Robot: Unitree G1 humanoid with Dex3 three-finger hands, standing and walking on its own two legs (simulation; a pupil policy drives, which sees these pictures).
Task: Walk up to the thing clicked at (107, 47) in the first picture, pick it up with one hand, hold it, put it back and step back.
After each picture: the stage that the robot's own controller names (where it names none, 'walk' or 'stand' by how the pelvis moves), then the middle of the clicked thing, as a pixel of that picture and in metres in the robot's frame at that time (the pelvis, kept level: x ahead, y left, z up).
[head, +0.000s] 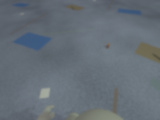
stand; (107, 46) +1.64 -0.36 -0.72
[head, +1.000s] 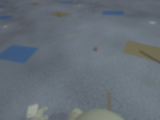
walk; (95, 48) +1.56 +0.02 -0.70
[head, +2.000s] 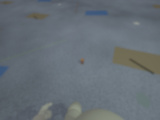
walk; (82, 61) +1.07 +0.21 -0.71
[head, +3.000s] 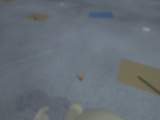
walk; (80, 77) +0.68 +0.19 -0.72
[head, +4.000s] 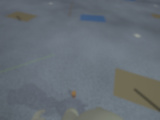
walk; (73, 94) +0.41 +0.16 -0.70
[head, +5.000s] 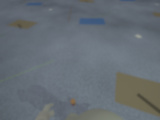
stand; (73, 102) +0.32 +0.21 -0.72
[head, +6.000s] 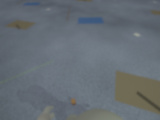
stand; (73, 101) +0.32 +0.21 -0.73
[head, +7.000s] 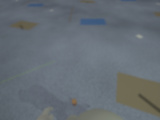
stand; (74, 102) +0.33 +0.20 -0.73
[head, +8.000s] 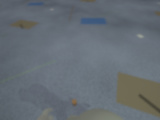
stand; (74, 102) +0.32 +0.20 -0.73
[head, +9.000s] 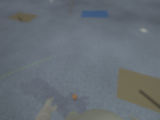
go down; (74, 97) +0.33 +0.19 -0.72
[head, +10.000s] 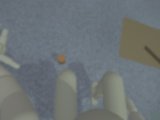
go down; (61, 59) +0.43 +0.21 -0.29
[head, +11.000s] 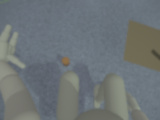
close in; (66, 62) +0.42 +0.20 -0.30
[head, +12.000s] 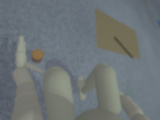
close in; (37, 56) +0.42 +0.24 -0.23
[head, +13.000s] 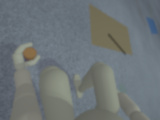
close; (30, 55) +0.41 +0.25 -0.22
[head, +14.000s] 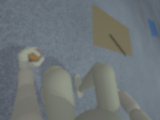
lift; (34, 56) +0.40 +0.24 -0.23
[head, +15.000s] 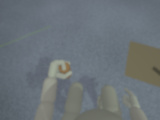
lift; (65, 70) +0.33 +0.19 -0.02
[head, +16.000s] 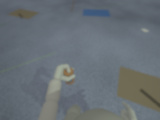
hold; (69, 76) +0.32 +0.17 +0.00
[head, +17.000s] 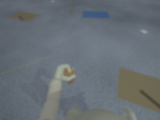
hold; (69, 76) +0.32 +0.17 +0.00
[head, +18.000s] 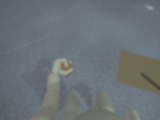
crouch; (66, 69) +0.37 +0.17 -0.06
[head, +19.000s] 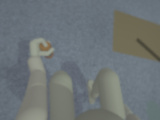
lower; (47, 50) +0.47 +0.24 -0.14
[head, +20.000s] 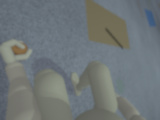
lower; (21, 52) +0.44 +0.27 -0.23
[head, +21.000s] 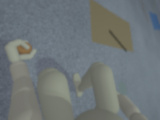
lower; (25, 51) +0.43 +0.27 -0.23
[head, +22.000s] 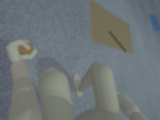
lower; (26, 51) +0.43 +0.27 -0.23
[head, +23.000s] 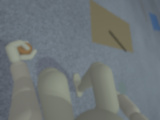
lower; (26, 51) +0.43 +0.27 -0.23
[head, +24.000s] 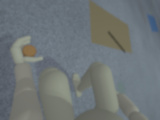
open; (28, 53) +0.42 +0.25 -0.23
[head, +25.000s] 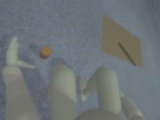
stand; (45, 52) +0.43 +0.24 -0.24
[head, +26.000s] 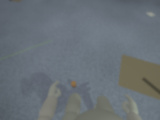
stand; (73, 84) +0.39 +0.17 -0.58
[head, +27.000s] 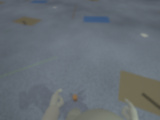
stand; (75, 98) +0.37 +0.18 -0.67
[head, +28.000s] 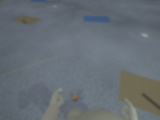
stand; (75, 98) +0.37 +0.17 -0.67
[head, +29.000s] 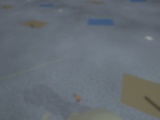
stand; (78, 98) +0.39 +0.17 -0.72
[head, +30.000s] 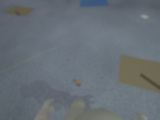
walk; (78, 83) +0.47 +0.18 -0.69
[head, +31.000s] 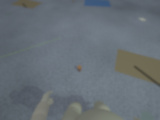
walk; (79, 68) +0.73 +0.16 -0.69
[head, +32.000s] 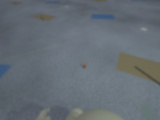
stand; (84, 65) +1.00 +0.18 -0.71
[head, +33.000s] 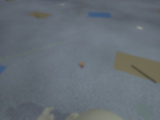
stand; (82, 65) +0.98 +0.17 -0.72
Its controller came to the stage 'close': yes
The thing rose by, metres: 0.72
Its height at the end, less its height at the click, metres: +0.00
